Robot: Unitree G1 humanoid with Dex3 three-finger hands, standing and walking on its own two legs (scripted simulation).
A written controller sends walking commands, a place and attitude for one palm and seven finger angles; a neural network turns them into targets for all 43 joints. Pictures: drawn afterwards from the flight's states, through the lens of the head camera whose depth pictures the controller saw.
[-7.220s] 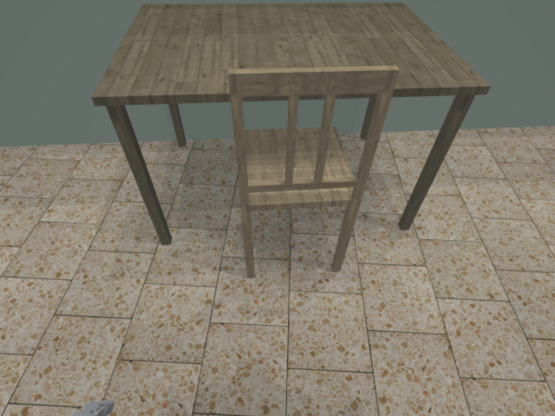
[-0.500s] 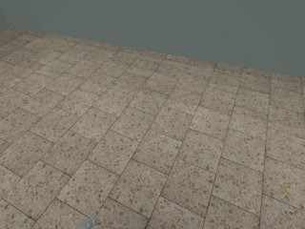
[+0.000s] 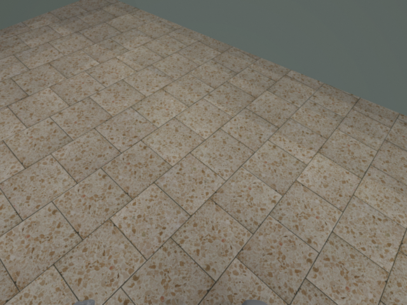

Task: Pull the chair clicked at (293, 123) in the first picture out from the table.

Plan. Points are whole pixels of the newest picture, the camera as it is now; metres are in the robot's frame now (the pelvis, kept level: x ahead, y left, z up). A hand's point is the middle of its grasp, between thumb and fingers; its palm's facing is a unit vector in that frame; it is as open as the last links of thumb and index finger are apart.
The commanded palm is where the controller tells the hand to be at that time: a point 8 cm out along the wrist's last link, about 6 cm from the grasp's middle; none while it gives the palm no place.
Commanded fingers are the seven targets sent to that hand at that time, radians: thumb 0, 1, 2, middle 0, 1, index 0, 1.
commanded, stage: turn to face it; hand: left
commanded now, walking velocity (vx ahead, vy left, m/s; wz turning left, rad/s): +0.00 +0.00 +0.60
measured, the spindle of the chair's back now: out of the picture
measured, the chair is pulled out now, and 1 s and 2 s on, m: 0.00 0.00 0.00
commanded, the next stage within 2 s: none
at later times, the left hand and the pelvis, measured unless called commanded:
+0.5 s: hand out of the picture -0.02 +0.14 -0.15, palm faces +0.33 -0.90 -0.28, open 7.4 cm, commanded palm none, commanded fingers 0.00 0.90 0.90 -0.20 -0.30 -0.20 -0.30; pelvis -0.01 -0.06 +0.00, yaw +20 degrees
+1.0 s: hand out of the picture -0.04 +0.22 -0.16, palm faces +0.59 -0.76 -0.26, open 7.4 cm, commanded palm none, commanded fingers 0.00 0.90 0.90 -0.20 -0.30 -0.20 -0.30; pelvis -0.01 -0.02 +0.00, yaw +36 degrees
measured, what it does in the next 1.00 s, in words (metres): steps on the spot, turning left: right foot, then left foot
